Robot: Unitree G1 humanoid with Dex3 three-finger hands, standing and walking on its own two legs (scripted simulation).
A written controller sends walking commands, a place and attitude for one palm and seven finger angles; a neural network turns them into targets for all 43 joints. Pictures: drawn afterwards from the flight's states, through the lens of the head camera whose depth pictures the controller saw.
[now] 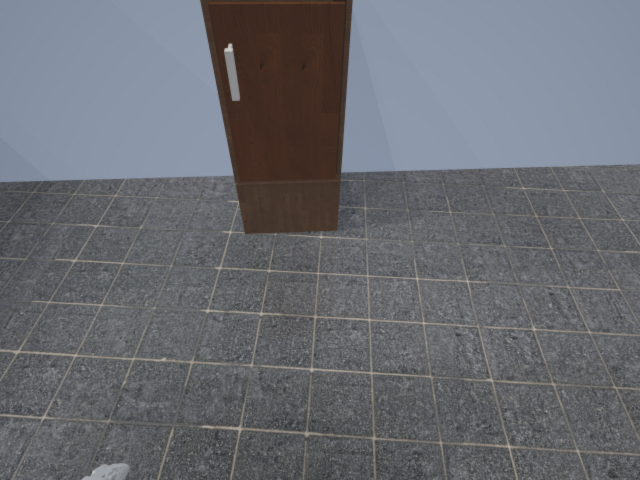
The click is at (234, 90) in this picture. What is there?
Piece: cupboard door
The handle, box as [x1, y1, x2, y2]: [224, 44, 239, 100]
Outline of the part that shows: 228,44 228,47 225,48 224,53 232,100 239,100 239,92 232,45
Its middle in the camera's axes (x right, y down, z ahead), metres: -0.26 -0.48 +1.12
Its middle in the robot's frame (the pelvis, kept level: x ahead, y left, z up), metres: +1.15 +0.31 -0.03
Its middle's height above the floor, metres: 0.74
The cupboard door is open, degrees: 0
